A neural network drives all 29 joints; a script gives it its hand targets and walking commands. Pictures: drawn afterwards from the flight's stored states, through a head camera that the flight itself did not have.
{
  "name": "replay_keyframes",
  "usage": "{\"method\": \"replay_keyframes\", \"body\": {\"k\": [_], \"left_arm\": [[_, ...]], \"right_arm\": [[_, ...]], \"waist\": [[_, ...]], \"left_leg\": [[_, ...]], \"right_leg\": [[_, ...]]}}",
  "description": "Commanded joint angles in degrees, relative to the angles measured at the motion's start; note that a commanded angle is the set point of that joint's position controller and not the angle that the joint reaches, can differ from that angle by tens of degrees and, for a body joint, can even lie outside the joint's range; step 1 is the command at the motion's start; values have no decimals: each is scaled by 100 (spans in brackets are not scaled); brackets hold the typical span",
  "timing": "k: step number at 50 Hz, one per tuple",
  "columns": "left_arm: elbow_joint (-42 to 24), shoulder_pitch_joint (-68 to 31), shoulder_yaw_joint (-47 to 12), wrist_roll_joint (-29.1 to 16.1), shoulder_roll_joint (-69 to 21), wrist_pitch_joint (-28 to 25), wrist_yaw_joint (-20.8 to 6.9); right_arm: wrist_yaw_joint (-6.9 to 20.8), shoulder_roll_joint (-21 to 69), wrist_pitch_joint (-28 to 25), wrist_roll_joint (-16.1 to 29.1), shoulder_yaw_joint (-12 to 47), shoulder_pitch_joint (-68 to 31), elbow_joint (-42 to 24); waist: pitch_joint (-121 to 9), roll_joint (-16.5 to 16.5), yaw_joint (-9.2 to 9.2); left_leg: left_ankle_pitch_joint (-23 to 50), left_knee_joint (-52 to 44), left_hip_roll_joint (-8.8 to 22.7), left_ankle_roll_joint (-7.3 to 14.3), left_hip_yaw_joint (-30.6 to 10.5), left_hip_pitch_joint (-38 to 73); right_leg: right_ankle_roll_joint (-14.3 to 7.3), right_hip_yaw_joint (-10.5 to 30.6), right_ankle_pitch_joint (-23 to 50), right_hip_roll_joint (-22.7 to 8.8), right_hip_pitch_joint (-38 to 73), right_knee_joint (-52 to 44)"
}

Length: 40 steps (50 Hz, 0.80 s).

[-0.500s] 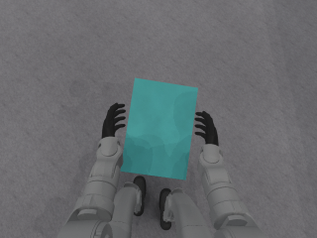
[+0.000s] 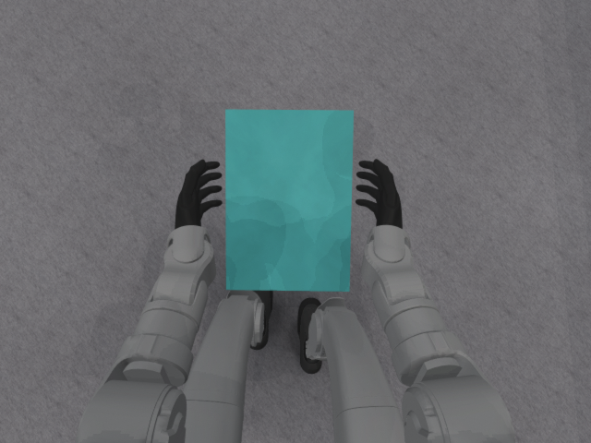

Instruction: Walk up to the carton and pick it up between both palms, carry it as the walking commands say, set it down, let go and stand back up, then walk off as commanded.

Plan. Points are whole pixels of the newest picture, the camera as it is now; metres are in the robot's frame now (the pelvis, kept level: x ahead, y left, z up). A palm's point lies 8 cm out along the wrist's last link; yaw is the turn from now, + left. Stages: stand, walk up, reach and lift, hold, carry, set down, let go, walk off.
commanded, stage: set down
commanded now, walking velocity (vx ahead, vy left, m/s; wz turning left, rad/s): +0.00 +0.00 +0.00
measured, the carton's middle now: (289, 201) +0.42 +0.02 -0.22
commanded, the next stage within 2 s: none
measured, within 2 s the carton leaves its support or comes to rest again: neither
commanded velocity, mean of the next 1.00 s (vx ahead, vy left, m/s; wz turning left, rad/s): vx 0.00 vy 0.00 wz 0.00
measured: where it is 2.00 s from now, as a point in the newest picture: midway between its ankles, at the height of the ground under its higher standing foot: (284, 337)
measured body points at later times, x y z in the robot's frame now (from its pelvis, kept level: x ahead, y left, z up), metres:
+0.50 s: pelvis +0.00 +0.00 -0.08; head +0.29 +0.01 +0.26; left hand +0.44 +0.15 -0.21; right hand +0.45 -0.12 -0.21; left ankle +0.14 +0.08 -0.64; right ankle +0.08 -0.08 -0.64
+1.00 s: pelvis -0.03 +0.00 -0.18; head +0.30 +0.00 +0.12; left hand +0.48 +0.14 -0.31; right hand +0.49 -0.13 -0.30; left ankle +0.14 +0.08 -0.64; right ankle +0.08 -0.08 -0.64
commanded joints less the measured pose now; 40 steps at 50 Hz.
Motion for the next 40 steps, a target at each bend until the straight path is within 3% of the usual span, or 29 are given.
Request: {"method": "replay_keyframes", "body": {"k": [1,2,3,5,8,10,11,13,14,15,16,19,20,21,22,23,24,25,26,27,28,30,31,32,33,34,37,38,40], "left_arm": [[-1715,-3718,-1886,-704,-1140,-215,-365],[-1716,-3703,-2051,-863,-1311,-139,-299],[-1315,-3351,-2098,-771,-1740,-39,-295],[-626,-3074,-1933,-719,-1908,2,-313],[-1050,-3226,-2078,-708,-2283,132,-252],[-1206,-3396,-1975,-671,-1922,83,-298],[-1316,-3175,-1933,-786,-1930,106,-258],[-825,-3914,-1971,-637,-1999,164,-325],[-1275,-3997,-2141,-671,-2106,128,-314],[-1122,-4183,-2097,-775,-2415,111,-379],[-831,-3947,-2075,-787,-2487,79,-404],[-935,-4148,-1935,-702,-2785,96,-424],[-524,-4004,-1936,-508,-2910,177,-441],[-618,-4233,-1831,-464,-2773,130,-502],[-766,-4392,-1712,-486,-2706,144,-510],[-662,-4283,-1934,-573,-3050,206,-575],[-1380,-4770,-1833,-648,-2785,159,-549],[-1733,-4992,-2175,-816,-2885,196,-610],[-1115,-4861,-2188,-853,-2969,270,-620],[-899,-4769,-2262,-813,-3052,295,-667],[-1029,-5092,-2098,-832,-2913,342,-685],[-849,-5058,-1947,-546,-3123,381,-802],[-693,-4897,-1866,-541,-3259,410,-872],[-873,-5412,-1984,-672,-3270,399,-853],[-1440,-5622,-1988,-762,-3124,372,-818],[-896,-5647,-2042,-778,-3273,481,-875],[-1586,-6599,-2082,-941,-3179,463,-927],[-745,-6236,-1696,-657,-2991,592,-980],[-923,-6360,-2080,-1033,-3730,755,-1069]], "right_arm": [[378,1223,-200,927,1300,-2795,-1636],[461,995,-162,1072,1306,-2800,-1577],[474,1066,-112,979,1126,-2677,-1265],[565,1082,-155,814,1051,-2529,-930],[686,1436,-55,985,1495,-2918,-1554],[586,1495,-37,908,1337,-2960,-1570],[611,1531,-30,1109,1695,-3104,-1846],[672,1627,78,1044,1380,-3573,-1298],[771,1951,98,1166,1508,-3586,-1434],[811,2033,70,895,1339,-3527,-1106],[752,1981,13,761,1238,-3276,-1188],[867,2525,145,910,1363,-3511,-901],[937,2213,136,737,1139,-3413,-522],[923,2446,187,535,1143,-3360,-348],[964,2467,207,709,1311,-3623,-475],[1000,2785,225,790,1561,-3799,-982],[932,2787,197,1030,1761,-4335,-1553],[899,2850,270,962,1741,-4213,-1619],[876,2661,335,759,1443,-3968,-932],[899,2869,337,950,1726,-4401,-1304],[941,2933,469,780,1637,-4276,-800],[1017,3319,449,890,1851,-4634,-1113],[997,3316,432,1078,1973,-5268,-1655],[1001,3463,460,964,2035,-5323,-1594],[1024,3445,467,1223,2193,-5464,-1752],[1003,3427,507,1088,1956,-5357,-1383],[1063,3545,671,1031,1965,-5612,-1138],[1062,3665,801,901,1796,-5720,-661],[1090,3653,799,1028,1998,-6023,-1445]], "waist": [[-6966,695,-443],[-7103,974,-283],[-6565,1237,-418],[-6708,1017,-365],[-7996,744,-180],[-8290,722,-304],[-8501,449,57],[-7719,589,-108],[-7585,824,-98],[-7393,555,-415],[-7899,525,-471],[-7906,530,-197],[-7339,975,-246],[-7278,528,-361],[-7441,541,-170],[-8023,298,-275],[-8618,358,70],[-9410,446,-227],[-8804,382,-525],[-8827,462,-176],[-8380,245,-323],[-8502,209,83],[-8683,97,199],[-8901,-4,41],[-9042,119,275],[-8823,265,-28],[-9135,202,78],[-8639,-184,181],[-9528,-34,-121]], "left_leg": [[-362,502,-193,-56,-1259,2951],[-504,365,-204,-139,-1304,3300],[-428,517,-211,-203,-1240,2942],[-396,582,-202,-196,-1455,3205],[350,899,-175,-234,-1535,3636],[540,1285,-296,-187,-1297,2996],[691,1288,-311,-101,-1294,3112],[41,1365,-331,-133,-1351,2564],[200,1376,-355,-114,-1250,2508],[-75,1442,-338,-130,-1412,2267],[381,1575,-387,-154,-1464,2437],[554,1817,-431,-126,-1380,2207],[282,1807,-417,-226,-1363,1980],[185,1991,-437,-130,-1348,1644],[67,2000,-483,-148,-1243,1403],[485,2108,-485,-160,-1311,1632],[729,2437,-508,-117,-1009,1610],[1077,2539,-480,-157,-1221,1898],[551,2557,-514,-171,-1148,1709],[546,2571,-517,-114,-1099,1513],[-31,2564,-546,-121,-1064,1228],[469,2856,-578,-48,-936,846],[414,2939,-595,-4,-973,786],[427,3053,-574,-4,-1140,1052],[615,3095,-614,-1,-969,938],[375,3187,-560,-18,-1090,803],[205,3515,-621,-83,-805,432],[-208,3529,-636,-13,-776,209],[-132,3578,-585,-61,-930,843]], "right_leg": [[209,841,156,189,1250,-418],[107,784,37,222,1067,-317],[-23,885,77,237,736,-277],[-14,822,79,224,392,-198],[73,741,421,331,218,168],[64,825,730,317,518,291],[110,863,802,342,792,354],[170,739,252,330,-155,606],[140,767,360,338,-333,607],[114,762,349,330,-355,665],[145,625,663,383,-449,884],[136,756,543,414,-613,1044],[61,728,378,364,-1085,1059],[79,805,267,375,-1054,1039],[102,913,249,364,-792,1064],[187,811,713,381,-607,1228],[215,1067,764,383,-136,1159],[209,968,1136,401,23,1456],[207,849,590,356,-203,1364],[225,923,616,373,-254,1426],[189,885,125,349,-493,1424],[284,1015,623,365,-358,1561],[392,926,559,383,-293,1762],[348,901,480,433,-592,1894],[358,1019,692,422,-371,1906],[336,956,536,430,-635,2094],[292,1024,332,451,-339,2177],[417,899,-161,464,-747,2207],[262,753,-25,486,-552,2479]]}}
